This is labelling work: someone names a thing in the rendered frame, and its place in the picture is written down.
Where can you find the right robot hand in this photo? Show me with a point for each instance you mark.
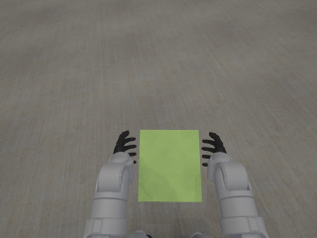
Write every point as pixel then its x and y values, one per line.
pixel 217 143

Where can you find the robot left forearm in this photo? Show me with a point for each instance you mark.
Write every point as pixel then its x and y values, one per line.
pixel 108 212

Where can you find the carton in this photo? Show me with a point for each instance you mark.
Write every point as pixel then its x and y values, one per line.
pixel 169 166

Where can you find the left robot hand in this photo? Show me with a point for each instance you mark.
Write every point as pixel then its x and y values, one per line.
pixel 122 141

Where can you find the robot right forearm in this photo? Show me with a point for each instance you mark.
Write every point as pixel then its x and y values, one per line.
pixel 240 218

